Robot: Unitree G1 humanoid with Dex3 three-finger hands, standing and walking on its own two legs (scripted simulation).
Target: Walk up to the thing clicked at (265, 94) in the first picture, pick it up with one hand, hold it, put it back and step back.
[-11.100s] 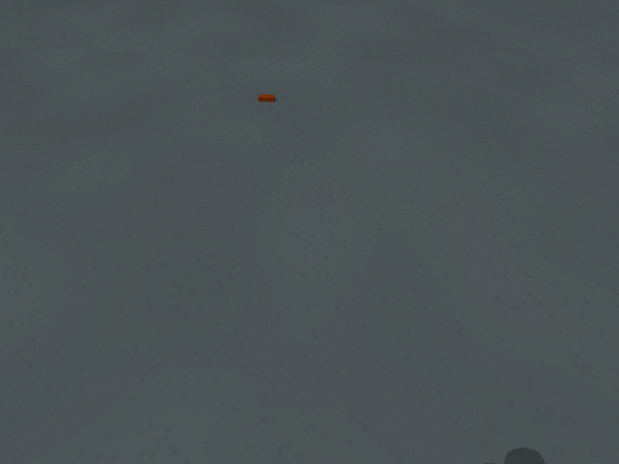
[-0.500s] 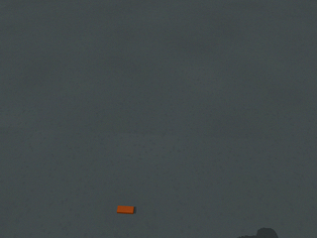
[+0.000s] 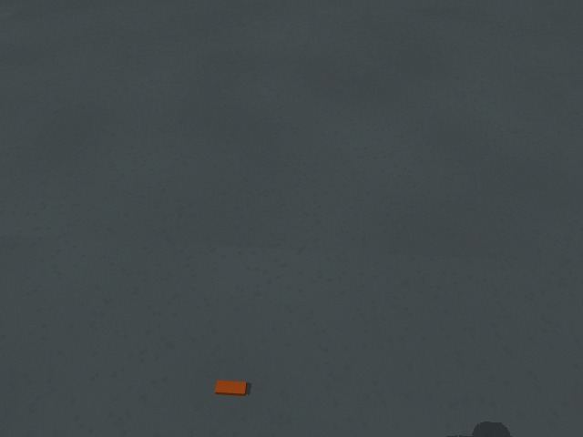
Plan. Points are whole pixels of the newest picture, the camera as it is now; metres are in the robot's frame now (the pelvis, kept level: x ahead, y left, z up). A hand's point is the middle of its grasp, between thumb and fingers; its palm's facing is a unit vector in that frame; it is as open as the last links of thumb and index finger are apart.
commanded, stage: stand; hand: left
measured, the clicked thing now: (231, 388) +0.38 +0.19 -0.77
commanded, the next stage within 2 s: walk up in 0.84 s
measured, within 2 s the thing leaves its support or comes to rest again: neither
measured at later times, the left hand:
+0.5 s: hand out of the picture +0.06 +0.25 -0.16, palm faces -0.03 -0.94 -0.34, open 7.3 cm
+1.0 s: hand out of the picture +0.06 +0.25 -0.16, palm faces +0.00 -0.94 -0.35, open 7.3 cm
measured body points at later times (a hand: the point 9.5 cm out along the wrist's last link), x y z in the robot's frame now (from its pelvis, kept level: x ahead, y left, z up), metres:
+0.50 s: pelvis +0.00 +0.00 +0.00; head +0.01 +0.00 +0.45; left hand +0.06 +0.30 -0.13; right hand +0.07 -0.30 -0.13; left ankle +0.00 +0.13 -0.75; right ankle -0.03 -0.14 -0.75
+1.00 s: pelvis -0.02 -0.01 +0.00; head +0.01 +0.00 +0.45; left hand +0.06 +0.30 -0.14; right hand +0.06 -0.31 -0.13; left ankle +0.00 +0.13 -0.75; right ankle -0.03 -0.14 -0.75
